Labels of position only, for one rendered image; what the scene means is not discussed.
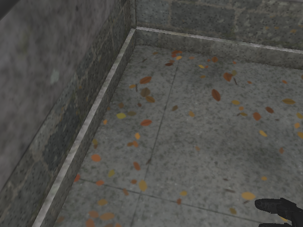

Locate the right robot hand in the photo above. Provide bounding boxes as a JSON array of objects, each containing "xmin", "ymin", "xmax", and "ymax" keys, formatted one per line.
[{"xmin": 255, "ymin": 198, "xmax": 303, "ymax": 227}]

